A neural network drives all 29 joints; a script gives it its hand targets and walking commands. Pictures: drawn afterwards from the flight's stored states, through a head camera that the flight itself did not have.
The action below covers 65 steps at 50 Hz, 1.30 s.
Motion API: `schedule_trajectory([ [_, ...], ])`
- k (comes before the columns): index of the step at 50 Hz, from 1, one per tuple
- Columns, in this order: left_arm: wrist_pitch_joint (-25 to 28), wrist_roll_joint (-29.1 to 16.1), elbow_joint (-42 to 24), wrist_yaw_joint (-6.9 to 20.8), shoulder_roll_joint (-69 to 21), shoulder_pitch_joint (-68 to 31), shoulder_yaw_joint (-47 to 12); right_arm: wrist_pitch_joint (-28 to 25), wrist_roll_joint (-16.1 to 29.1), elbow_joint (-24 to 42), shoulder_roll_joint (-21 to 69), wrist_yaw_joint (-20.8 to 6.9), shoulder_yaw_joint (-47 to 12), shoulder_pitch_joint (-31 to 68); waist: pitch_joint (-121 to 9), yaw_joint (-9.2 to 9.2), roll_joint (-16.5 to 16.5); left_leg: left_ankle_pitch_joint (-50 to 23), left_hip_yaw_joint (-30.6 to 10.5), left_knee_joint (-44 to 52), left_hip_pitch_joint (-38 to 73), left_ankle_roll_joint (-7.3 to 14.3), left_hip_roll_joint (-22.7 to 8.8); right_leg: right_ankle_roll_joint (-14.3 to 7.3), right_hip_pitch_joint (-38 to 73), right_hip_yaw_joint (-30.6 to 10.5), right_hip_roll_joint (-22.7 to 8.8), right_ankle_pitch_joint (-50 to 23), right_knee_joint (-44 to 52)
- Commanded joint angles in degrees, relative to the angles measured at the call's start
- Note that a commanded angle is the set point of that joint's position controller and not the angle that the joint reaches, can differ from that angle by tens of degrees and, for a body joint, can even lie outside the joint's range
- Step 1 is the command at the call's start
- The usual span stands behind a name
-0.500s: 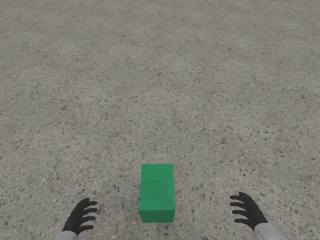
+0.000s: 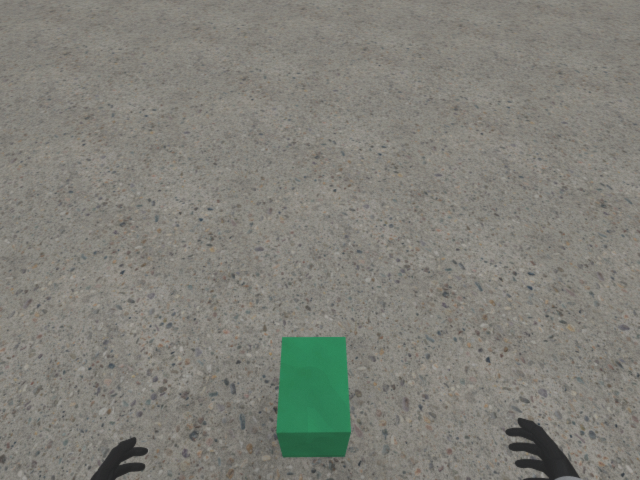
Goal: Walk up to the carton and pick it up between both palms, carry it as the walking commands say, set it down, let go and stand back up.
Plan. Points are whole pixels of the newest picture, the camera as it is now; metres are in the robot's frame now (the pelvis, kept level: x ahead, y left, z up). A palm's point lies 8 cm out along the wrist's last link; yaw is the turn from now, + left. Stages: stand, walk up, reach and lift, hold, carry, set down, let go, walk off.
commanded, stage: stand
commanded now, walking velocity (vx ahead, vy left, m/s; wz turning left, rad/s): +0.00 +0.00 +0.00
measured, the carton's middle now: (313, 397) +0.43 +0.02 -0.65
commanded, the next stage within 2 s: none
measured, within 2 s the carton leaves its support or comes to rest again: neither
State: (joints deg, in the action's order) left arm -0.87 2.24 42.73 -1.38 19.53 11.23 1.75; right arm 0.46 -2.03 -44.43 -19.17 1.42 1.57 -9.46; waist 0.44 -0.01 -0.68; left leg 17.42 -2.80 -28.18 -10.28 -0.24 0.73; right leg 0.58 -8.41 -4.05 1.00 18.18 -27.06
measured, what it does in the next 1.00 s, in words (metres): stands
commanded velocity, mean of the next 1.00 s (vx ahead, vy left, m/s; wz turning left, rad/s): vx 0.00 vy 0.00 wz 0.00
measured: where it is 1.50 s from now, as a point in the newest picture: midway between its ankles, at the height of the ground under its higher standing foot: outside the picture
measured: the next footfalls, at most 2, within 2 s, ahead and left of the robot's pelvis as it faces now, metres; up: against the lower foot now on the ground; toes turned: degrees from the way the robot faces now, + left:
none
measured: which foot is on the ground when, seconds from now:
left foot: down 0.00-1.00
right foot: down 0.00-1.00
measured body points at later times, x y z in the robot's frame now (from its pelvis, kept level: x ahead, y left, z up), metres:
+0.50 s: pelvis -0.01 +0.00 +0.00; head -0.02 +0.00 +0.45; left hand +0.10 +0.30 -0.10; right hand +0.11 -0.30 -0.10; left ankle -0.03 +0.12 -0.74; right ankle -0.04 -0.13 -0.74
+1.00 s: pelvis -0.03 +0.00 +0.01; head -0.03 +0.00 +0.46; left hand +0.07 +0.31 -0.11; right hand +0.08 -0.31 -0.10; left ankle -0.03 +0.12 -0.74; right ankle -0.04 -0.13 -0.74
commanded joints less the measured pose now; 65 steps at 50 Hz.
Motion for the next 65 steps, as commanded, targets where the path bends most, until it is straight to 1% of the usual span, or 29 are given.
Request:
schedule_trajectory([
  [1, 0.9, -0.1, -2.6, -0.3, 8.4, -1.2, 2.0, -0.8, 0.1, 2.6, -9.0, 0.3, 2.0, 1.4, -3.3, -0.09, 1.0, -21.2, -2.9, 2.8, 2.9, 0.3, -4.7, -0.5, -0.2, -2.0, -4.3, -19.6, 2.7],
  [35, 1.5, -0.8, 6.9, 0.2, 10.6, -3.2, 1.4, -1.4, 0.5, -6.7, -11.1, 0.0, 1.0, 3.2, -0.2, -0.01, 0.6, -13.8, -4.9, 8.1, 3.2, 1.1, -5.6, -1.2, 0.8, -3.7, -5.9, -13.3, 8.0],
  [48, 1.6, -1.0, 9.4, 0.3, 11.4, -3.8, 1.1, -1.5, 0.8, -9.2, -11.9, -0.2, 0.7, 3.8, 0.2, 0.02, 0.7, -12.9, -5.4, 9.2, 3.2, 1.3, -5.8, -1.4, 1.3, -3.8, -6.1, -12.4, 9.0],
  [65, 1.7, -1.2, 11.8, 0.5, 12.1, -4.4, 0.7, -1.5, 1.1, -11.3, -12.7, -0.4, 0.6, 4.4, 0.2, 0.03, 0.8, -13.6, -5.6, 10.0, 3.6, 1.5, -6.2, -1.5, 1.9, -3.7, -6.5, -12.6, 9.7],
])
